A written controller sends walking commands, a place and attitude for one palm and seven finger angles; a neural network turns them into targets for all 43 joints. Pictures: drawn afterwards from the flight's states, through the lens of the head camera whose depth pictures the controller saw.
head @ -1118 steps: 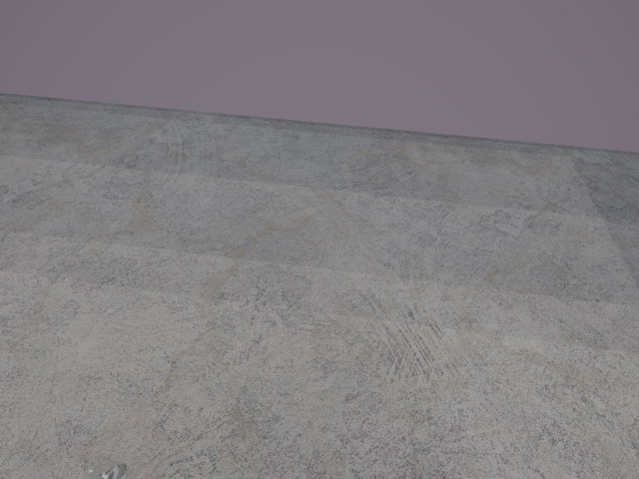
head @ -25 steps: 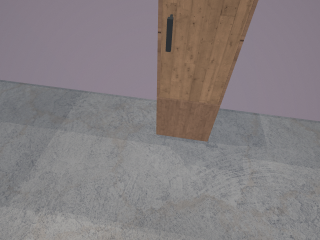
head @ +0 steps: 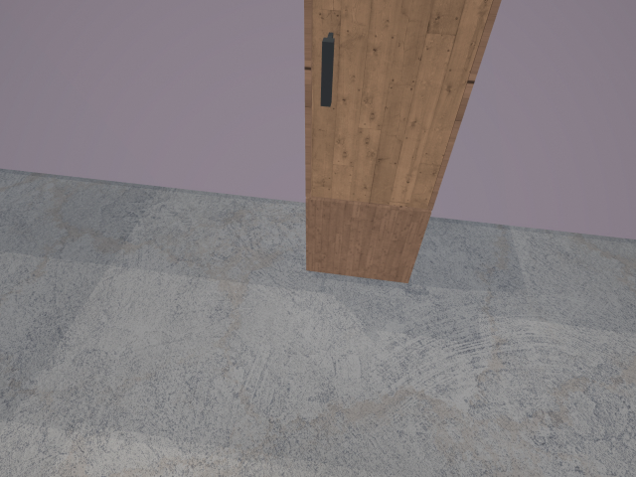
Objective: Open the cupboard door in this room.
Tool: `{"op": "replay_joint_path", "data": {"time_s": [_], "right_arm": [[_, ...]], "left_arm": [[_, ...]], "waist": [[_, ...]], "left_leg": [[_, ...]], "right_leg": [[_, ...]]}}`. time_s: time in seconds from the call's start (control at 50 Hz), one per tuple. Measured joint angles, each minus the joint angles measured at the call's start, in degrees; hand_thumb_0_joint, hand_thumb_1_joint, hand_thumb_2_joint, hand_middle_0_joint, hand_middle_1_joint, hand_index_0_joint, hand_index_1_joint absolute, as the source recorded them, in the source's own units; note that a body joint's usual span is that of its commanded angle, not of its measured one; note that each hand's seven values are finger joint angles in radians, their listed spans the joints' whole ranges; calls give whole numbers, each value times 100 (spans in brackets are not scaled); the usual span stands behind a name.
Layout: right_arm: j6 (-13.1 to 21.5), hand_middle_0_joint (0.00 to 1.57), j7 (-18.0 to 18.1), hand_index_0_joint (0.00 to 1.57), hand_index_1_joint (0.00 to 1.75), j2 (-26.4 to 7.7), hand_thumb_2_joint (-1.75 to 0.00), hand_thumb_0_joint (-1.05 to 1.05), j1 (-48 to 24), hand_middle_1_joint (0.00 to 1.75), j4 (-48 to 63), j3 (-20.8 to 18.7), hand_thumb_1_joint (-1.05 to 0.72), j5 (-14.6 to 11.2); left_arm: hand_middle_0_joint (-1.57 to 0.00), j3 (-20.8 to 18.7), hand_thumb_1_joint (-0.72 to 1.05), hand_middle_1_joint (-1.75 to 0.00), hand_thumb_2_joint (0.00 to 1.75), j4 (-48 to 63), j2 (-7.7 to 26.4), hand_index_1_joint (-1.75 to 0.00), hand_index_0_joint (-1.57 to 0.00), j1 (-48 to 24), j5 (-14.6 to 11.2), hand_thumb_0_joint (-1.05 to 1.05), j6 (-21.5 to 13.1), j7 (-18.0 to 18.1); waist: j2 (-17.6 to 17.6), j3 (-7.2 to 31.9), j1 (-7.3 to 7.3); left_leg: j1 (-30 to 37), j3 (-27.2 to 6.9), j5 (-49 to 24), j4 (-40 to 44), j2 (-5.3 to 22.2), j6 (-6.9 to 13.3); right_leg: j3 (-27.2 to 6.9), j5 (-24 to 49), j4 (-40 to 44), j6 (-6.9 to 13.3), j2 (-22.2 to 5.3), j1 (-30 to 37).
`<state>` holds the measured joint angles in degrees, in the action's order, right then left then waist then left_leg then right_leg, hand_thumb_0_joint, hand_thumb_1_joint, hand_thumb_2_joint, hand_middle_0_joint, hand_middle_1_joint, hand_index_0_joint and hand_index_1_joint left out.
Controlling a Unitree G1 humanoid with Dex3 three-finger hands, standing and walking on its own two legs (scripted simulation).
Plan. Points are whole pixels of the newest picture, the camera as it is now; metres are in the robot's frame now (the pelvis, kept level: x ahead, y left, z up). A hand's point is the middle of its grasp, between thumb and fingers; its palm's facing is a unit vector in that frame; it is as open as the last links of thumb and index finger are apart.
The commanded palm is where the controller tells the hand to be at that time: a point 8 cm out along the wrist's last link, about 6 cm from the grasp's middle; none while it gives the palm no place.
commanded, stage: look at it before walking up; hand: left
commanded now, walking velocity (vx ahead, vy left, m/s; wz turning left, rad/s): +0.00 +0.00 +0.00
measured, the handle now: (328, 69) +0.95 +0.03 +0.08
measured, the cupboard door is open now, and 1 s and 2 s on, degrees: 0 0 0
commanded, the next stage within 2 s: turn to face it in 0.18 s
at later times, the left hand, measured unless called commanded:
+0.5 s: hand out of the picture -0.04 +0.15 -0.18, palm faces +0.02 -0.99 -0.16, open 7.4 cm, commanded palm none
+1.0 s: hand out of the picture +0.02 +0.09 -0.16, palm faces -0.02 -0.98 -0.18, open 7.4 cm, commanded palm none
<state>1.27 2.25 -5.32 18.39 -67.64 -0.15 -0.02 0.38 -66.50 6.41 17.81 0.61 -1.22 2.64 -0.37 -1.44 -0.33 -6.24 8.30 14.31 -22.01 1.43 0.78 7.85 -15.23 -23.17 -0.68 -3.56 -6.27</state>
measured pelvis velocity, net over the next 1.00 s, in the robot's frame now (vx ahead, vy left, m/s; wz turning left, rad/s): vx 0.07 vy -0.07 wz -0.10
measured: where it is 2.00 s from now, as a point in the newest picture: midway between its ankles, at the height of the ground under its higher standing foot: (349, 438)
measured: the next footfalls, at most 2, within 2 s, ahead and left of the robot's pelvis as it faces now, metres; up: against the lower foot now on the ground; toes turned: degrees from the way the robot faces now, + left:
left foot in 1.28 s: +0.32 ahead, +0.01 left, +0.00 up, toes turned +2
right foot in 1.76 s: +0.47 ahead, -0.23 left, +0.00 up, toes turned -13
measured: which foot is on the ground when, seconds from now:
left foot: down 0.00-0.78, up 0.80-1.00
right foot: down 0.00-1.00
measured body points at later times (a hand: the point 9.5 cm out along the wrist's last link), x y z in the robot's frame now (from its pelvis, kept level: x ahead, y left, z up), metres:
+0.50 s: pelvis -0.01 -0.01 +0.00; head +0.00 -0.01 +0.45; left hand -0.04 +0.20 -0.16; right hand -0.03 -0.22 -0.17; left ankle -0.02 +0.10 -0.74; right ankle -0.03 -0.12 -0.74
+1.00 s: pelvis +0.07 -0.07 +0.00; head +0.10 -0.09 +0.45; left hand +0.03 +0.14 -0.15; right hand +0.09 -0.30 -0.17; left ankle +0.10 +0.08 -0.66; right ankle +0.00 -0.12 -0.74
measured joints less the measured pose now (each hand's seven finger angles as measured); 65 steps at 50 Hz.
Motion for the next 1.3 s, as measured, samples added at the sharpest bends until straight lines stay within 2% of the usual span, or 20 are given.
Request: {"op": "replay_joint_path", "data": {"time_s": [0.34, 0.52, 0.58, 0.62, 0.7, 0.74, 0.78, 0.82, 0.84, 0.9, 0.96, 1.02, 1.1, 1.16, 1.22, 1.26, 1.28, 1.3], "right_arm": [[-7, 20, 4, 20, 29, -88, -90, 0, -119, 29, 78, -30, -91, 2], [-71, 20, 24, 20, 29, -108, -90, 0, -202, 29, 113, -89, -91, 26], [-87, 20, 0, 20, 29, -103, -90, 0, -152, 29, 148, -136, -91, 57], [-102, 20, -18, 20, 29, -107, -90, 0, -79, 29, 194, -188, -91, 81], [-53, 20, -43, 20, 29, -195, -90, 0, 77, 30, 254, -293, -91, 134], [-45, 20, -58, 20, 29, -271, -90, 0, 168, 30, 241, -316, -91, 152], [-72, 20, -78, 20, 29, -327, -90, 0, 270, 30, 205, -321, -91, 142], [-180, 20, -110, 20, 29, -358, -90, 0, 284, 30, 138, -308, -91, 105], [-240, 20, -134, 20, 29, -363, -90, 0, 235, 30, 109, -310, -91, 100], [-255, 20, -192, 20, 29, -407, -90, 1, -63, 29, 174, -351, -91, 120], [-157, 20, -225, 19, 29, -477, -90, 1, -431, 29, 377, -385, -91, 137], [-105, 19, -238, 19, 29, -514, -90, 1, -775, 29, 559, -391, -91, 126], [-110, 19, -252, 19, 29, -506, -90, 0, -1180, 29, 682, -358, -91, 96], [-106, 19, -274, 19, 29, -452, -90, 0, -1440, 29, 734, -299, -91, 82], [-56, 19, -286, 19, 29, -352, -90, 0, -1646, 29, 798, -227, -91, 78], [42, 19, -269, 19, 29, -274, -90, 0, -1700, 29, 854, -181, -91, 92], [117, 19, -254, 19, 29, -245, -90, 0, -1682, 29, 889, -164, -91, 115], [196, 20, -231, 19, 29, -201, -90, 0, -1658, 29, 920, -165, -91, 139]], "left_arm": [[-20, 12, 91, -30, 90, -53, -50, -30, -20, 107, 16, 0, -14, -24], [-20, -78, 90, -30, 90, -9, -23, -30, -20, 28, 27, 0, 71, -56], [-20, -131, 90, -30, 90, 28, 16, -30, -20, 45, 57, 0, 114, -124], [-20, -180, 90, -30, 90, 87, 52, -30, -20, 87, 95, 0, 163, -189], [-20, -271, 91, -30, 90, 217, 87, -30, -20, 80, 147, 0, 254, -306], [-20, -300, 91, -30, 90, 298, 90, -30, -20, 41, 146, 1, 212, -341], [-19, -305, 91, -30, 90, 390, 120, -30, -20, 27, 136, 1, 67, -342], [-19, -305, 91, -30, 90, 416, 129, -30, -20, -2, 105, 0, -100, -279], [-19, -303, 91, -30, 90, 421, 131, -30, -20, 19, 86, 0, -165, -244], [-19, -272, 91, -30, 90, 341, 86, -30, -20, 162, 72, 0, -245, -176], [-19, -187, 91, -30, 90, 172, -23, -30, -20, 364, 73, 0, -282, -178], [-20, -114, 91, -30, 90, 16, -148, -30, -20, 576, 77, 0, -322, -182], [-20, -62, 90, -30, 90, -114, -274, -30, -20, 792, 91, 0, -349, -154], [-20, -57, 90, -30, 90, -178, -300, -30, -20, 887, 99, 0, -345, -128], [-20, -73, 90, -30, 90, -234, -264, -30, -20, 951, 94, 0, -326, -119], [-20, -86, 90, -30, 90, -287, -222, -30, -20, 1002, 81, 0, -310, -123], [-20, -95, 90, -30, 90, -314, -208, -30, -20, 1028, 61, 0, -288, -133], [-20, -106, 90, -30, 90, -326, -172, -30, -20, 970, 27, 0, -248, -149]], "waist": [[2, -38, 39], [44, -107, 41], [23, -61, 19], [4, 3, -4], [86, 42, -82], [174, 36, -116], [237, 40, -99], [298, 42, -24], [276, 48, 37], [181, 2, 133], [152, -75, 125], [148, -139, 124], [155, -243, 210], [131, -337, 313], [53, -421, 389], [-11, -440, 373], [-8, -428, 334], [-59, -450, 299]], "left_leg": [[-37, -38, -77, 22, 54, -43], [-188, 112, 42, -247, 171, -73], [-257, 194, 152, -410, 206, -82], [-317, 261, 265, -546, 226, -85], [-317, 380, 434, -682, 306, -115], [-271, 381, 494, -714, 364, -190], [-342, 332, 723, -1025, 458, -251], [-710, 42, 1319, -1948, 505, -200], [-963, -119, 1396, -2523, 462, -167], [-1680, -314, 940, -3734, 399, -143], [-2216, -368, 350, -4027, 446, -213], [-2589, -418, -2, -3937, 484, -276], [-2812, -390, -220, -3499, 474, -283], [-2722, -254, -243, -2833, 400, -221], [-2420, -81, -168, -2091, 217, -75], [-2028, 45, -280, -1521, 31, 62], [-1822, 65, -474, -1329, -9, 207], [-1789, 105, -312, -1475, -44, 339]], "right_leg": [[38, 76, 66, 60, 60, -7], [-123, 33, -175, 105, 141, -227], [-212, -85, -417, 127, 152, -376], [-279, -408, -759, 148, 147, -557], [-176, -978, -1836, 158, 106, -1060], [-81, -948, -1735, 141, 82, -1088], [17, -527, -1198, 192, 101, -918], [140, -504, -1280, 378, 194, -872], [157, -565, -1221, 448, 231, -800], [112, -483, -697, 510, 321, -450], [49, -310, -136, 521, 402, -87], [6, -267, 237, 507, 468, 223], [-22, -375, 510, 470, 545, 591], [-31, -523, 640, 424, 574, 869], [-49, -784, 603, 338, 543, 1105], [-63, -1099, 152, 269, 469, 1100], [-67, -1272, -454, 239, 432, 923], [-131, -1277, -1469, 220, 347, 551]]}}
